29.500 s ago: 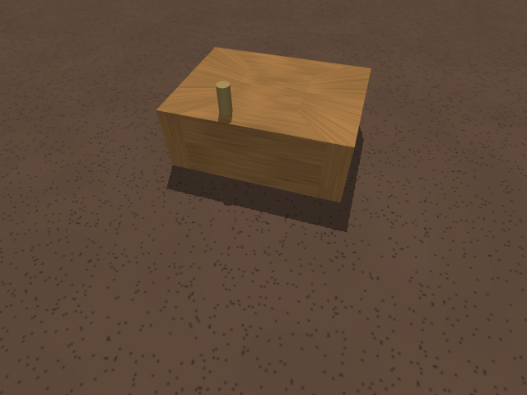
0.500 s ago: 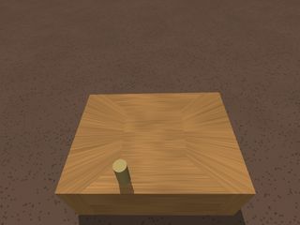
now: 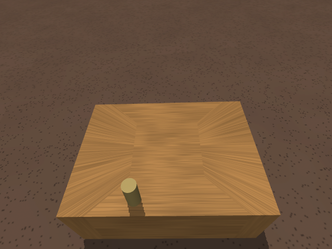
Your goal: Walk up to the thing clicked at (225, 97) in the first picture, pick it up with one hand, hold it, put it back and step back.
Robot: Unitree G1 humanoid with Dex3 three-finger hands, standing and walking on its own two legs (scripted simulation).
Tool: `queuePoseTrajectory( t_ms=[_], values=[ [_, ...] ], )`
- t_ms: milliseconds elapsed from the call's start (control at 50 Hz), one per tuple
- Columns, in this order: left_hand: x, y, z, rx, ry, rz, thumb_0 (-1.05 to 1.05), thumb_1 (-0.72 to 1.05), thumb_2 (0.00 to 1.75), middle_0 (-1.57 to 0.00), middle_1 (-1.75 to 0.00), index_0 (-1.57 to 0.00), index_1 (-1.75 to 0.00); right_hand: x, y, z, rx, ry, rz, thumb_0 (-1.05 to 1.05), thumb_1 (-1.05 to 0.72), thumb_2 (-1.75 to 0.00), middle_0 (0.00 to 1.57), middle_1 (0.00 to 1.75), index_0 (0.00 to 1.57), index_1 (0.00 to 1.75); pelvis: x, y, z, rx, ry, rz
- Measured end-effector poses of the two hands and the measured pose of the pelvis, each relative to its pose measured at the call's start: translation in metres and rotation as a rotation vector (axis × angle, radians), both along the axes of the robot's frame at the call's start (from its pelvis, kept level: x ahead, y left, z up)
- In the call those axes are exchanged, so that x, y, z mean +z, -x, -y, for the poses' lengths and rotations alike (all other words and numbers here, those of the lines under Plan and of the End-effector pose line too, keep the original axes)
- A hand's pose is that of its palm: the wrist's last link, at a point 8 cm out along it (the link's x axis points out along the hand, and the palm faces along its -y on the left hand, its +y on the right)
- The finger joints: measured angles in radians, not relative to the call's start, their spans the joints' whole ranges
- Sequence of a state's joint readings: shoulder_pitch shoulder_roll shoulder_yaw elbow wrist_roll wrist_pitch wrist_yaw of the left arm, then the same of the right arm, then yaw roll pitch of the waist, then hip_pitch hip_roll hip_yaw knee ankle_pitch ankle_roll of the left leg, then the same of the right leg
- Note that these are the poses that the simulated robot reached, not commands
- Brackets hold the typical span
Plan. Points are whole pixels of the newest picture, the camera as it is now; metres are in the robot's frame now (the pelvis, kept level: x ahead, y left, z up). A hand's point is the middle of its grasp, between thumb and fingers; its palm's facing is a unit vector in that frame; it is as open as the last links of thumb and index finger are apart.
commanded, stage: stand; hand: left
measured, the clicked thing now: (131, 192) +0.42 +0.18 -0.35
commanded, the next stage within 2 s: none
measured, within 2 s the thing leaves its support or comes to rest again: neither
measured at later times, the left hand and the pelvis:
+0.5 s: hand out of the picture +0.07 +0.24 -0.16, palm faces -0.02 -0.93 -0.36, open 7.5 cm; pelvis +0.00 -0.01 +0.00, yaw +0 degrees
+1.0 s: hand out of the picture +0.09 +0.23 -0.15, palm faces -0.02 -0.93 -0.36, open 7.3 cm; pelvis +0.00 -0.02 +0.00, yaw -1 degrees
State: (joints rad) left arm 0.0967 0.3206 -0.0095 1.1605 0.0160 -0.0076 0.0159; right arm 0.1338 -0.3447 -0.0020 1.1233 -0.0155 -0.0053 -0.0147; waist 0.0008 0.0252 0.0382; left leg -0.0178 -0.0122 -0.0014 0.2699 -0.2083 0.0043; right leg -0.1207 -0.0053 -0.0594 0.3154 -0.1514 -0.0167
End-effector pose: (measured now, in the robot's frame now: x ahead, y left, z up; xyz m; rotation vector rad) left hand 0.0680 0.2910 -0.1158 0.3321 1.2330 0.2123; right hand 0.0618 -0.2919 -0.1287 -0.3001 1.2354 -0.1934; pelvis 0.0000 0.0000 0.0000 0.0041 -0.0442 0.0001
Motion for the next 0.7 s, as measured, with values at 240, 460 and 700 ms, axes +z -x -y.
queuePoseTrajectory(
  t_ms=[240, 460, 700],
  values=[
    [0.001, -0.001, 0.005, 0.001, 0.000, 0.003, 0.00, 0.54, 0.82, -0.20, -0.29, -0.20, -0.29, -0.001, 0.003, 0.005, -0.001, -0.005, -0.006, 0.01, -0.90, -0.89, 0.20, 0.30, 0.20, 0.30, 0.000, 0.000, 0.006, -0.001, -0.001, -0.002],
    [-0.001, 0.003, 0.010, 0.004, 0.003, -0.012, 0.00, 0.86, 0.89, -0.20, -0.30, -0.21, -0.30, -0.002, 0.007, 0.011, -0.007, -0.006, -0.021, 0.01, -0.90, -0.89, 0.20, 0.30, 0.20, 0.30, 0.000, -0.001, 0.011, -0.003, 0.001, -0.005],
    [0.000, -0.006, 0.014, 0.001, 0.006, 0.000, 0.00, 0.90, 0.90, -0.20, -0.30, -0.21, -0.30, -0.002, 0.006, 0.016, -0.009, 0.000, -0.019, 0.01, -0.91, -0.89, 0.20, 0.30, 0.20, 0.30, -0.001, -0.004, 0.014, -0.007, 0.000, -0.003]
  ],
)
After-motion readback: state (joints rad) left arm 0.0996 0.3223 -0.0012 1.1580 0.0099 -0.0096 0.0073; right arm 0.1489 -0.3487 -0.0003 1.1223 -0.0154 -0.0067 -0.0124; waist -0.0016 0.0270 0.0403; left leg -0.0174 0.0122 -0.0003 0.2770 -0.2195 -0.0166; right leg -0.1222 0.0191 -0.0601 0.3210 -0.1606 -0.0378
